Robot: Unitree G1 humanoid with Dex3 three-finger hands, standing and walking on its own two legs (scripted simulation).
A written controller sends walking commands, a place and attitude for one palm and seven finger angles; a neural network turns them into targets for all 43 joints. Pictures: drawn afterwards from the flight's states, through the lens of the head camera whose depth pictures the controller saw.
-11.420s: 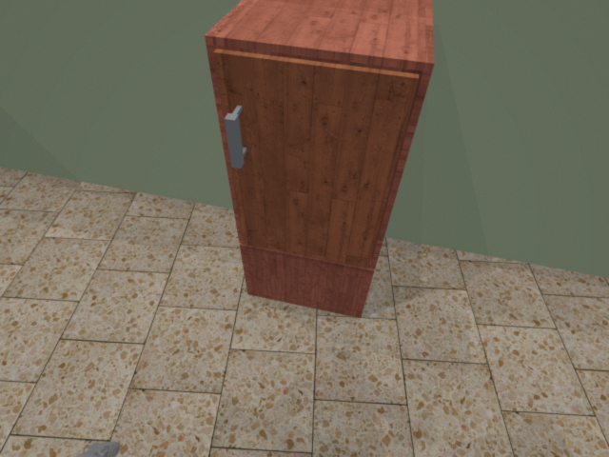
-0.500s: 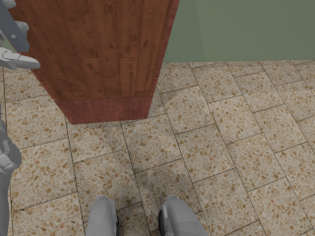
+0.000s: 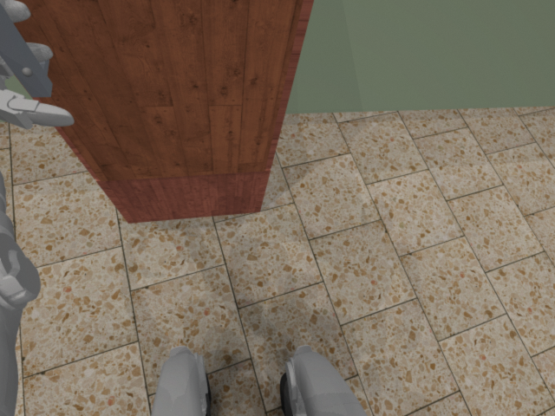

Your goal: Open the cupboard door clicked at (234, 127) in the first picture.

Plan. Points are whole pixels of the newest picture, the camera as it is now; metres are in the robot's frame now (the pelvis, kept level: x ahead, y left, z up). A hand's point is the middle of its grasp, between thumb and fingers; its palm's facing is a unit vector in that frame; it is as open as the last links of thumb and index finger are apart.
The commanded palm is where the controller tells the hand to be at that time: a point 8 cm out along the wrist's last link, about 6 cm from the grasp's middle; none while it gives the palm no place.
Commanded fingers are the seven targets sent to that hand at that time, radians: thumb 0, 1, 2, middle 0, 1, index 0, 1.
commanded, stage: slide the fingers in behind the handle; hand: left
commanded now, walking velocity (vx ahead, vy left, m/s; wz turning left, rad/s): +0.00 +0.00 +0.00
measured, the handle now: (18, 40) +0.59 +0.27 +0.09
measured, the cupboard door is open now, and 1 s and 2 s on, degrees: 0 0 48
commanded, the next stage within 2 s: close the thumb around the handle in 0.02 s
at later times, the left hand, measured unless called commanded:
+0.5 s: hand (27, 73) +0.54 +0.25 +0.09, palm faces +0.04 -1.00 +0.01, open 9.9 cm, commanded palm +0.53 +0.28 +0.09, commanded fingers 0.00 0.62 0.78 -0.38 -1.32 -0.38 -1.32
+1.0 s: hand (35, 74) +0.54 +0.25 +0.09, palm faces +0.05 -1.00 +0.01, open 5.7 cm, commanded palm +0.52 +0.28 +0.09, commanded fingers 0.00 0.90 0.90 -0.40 -1.35 -0.40 -1.35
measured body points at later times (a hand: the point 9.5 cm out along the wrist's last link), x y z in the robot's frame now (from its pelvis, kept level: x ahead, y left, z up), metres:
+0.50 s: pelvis +0.00 +0.01 +0.00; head +0.16 +0.05 +0.41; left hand +0.53 +0.31 +0.09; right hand -0.02 -0.26 -0.10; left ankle +0.04 +0.12 -0.64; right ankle -0.01 -0.15 -0.64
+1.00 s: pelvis +0.00 +0.00 +0.00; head +0.16 +0.04 +0.41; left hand +0.53 +0.30 +0.09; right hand -0.02 -0.26 -0.10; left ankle +0.04 +0.12 -0.64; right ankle -0.01 -0.15 -0.64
